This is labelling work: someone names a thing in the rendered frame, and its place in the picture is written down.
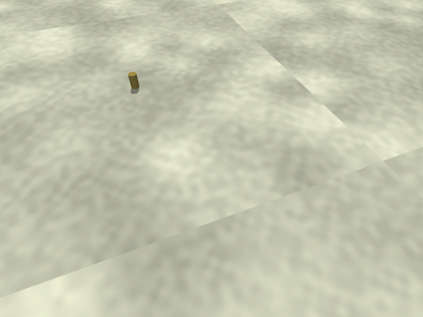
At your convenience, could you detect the can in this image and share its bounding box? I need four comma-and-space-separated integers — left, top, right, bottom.
128, 72, 139, 89

